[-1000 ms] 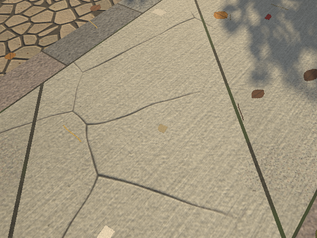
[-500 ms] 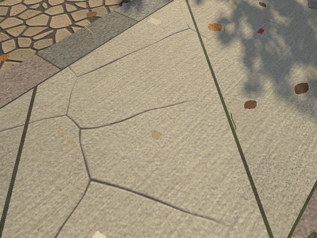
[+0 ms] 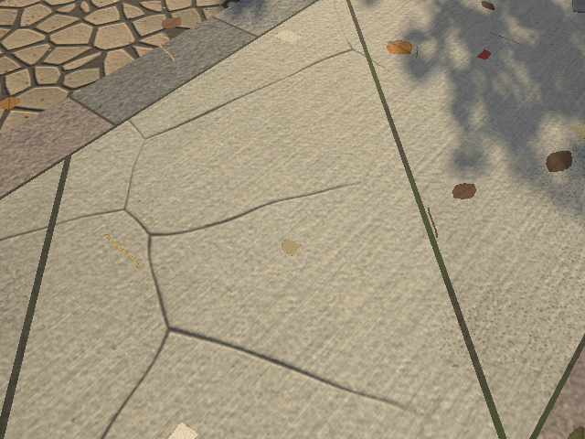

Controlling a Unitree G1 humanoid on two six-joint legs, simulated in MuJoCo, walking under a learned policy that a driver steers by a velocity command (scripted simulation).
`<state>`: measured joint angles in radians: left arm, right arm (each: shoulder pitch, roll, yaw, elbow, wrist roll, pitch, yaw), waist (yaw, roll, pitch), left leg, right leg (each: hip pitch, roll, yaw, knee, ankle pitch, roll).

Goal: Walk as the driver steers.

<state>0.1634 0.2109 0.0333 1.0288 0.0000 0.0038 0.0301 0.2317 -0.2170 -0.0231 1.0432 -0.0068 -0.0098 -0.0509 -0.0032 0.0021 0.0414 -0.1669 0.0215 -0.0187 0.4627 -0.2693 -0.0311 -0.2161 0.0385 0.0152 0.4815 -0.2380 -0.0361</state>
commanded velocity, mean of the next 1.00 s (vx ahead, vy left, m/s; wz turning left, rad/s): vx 0.05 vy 0.00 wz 0.00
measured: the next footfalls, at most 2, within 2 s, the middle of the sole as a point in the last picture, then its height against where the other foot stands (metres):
right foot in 1.44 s outside the picture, level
left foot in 2.00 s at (234, 353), level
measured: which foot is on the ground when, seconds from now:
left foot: down 0.00-1.00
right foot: down 0.00-1.00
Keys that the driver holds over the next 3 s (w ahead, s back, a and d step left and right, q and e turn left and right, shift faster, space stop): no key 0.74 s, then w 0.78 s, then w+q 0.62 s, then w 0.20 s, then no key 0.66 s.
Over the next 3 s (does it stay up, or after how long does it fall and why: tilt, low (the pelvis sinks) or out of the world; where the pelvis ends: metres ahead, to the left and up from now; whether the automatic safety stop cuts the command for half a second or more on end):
stays up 0.96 0.17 -0.01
